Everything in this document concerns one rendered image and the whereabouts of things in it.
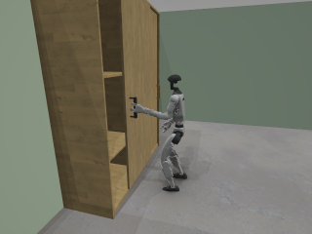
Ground wardrobe door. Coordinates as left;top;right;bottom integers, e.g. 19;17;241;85
118;0;152;189
150;9;157;151

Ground robot left forearm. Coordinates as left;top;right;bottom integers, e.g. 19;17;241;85
142;107;169;120

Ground handle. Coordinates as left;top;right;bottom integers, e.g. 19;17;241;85
129;97;137;119
158;85;161;99

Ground left robot upper arm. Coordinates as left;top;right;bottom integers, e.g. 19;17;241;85
165;95;179;120

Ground robot right hand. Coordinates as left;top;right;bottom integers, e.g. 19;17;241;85
159;121;172;133

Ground right robot foot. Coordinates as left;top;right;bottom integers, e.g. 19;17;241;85
173;173;187;179

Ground robot left shin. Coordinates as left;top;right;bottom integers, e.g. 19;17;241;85
160;161;175;188

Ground robot left hand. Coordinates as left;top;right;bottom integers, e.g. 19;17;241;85
130;102;144;113

